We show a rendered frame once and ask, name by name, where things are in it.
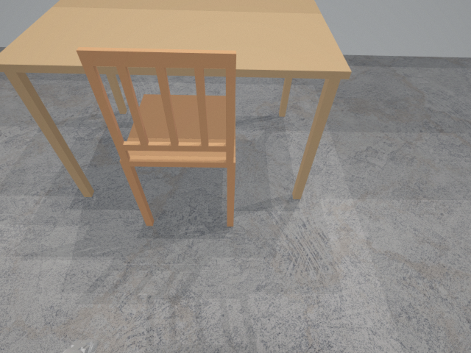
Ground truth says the table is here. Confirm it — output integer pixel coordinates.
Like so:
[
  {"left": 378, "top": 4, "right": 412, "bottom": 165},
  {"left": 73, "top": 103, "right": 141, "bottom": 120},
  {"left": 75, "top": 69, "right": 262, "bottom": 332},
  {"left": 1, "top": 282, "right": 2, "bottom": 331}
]
[{"left": 0, "top": 0, "right": 352, "bottom": 199}]

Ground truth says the chair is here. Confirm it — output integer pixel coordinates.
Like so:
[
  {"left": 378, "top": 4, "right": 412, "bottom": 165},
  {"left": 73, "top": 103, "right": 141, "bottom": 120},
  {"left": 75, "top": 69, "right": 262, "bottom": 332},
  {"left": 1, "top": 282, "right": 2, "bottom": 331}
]
[{"left": 76, "top": 47, "right": 236, "bottom": 227}]

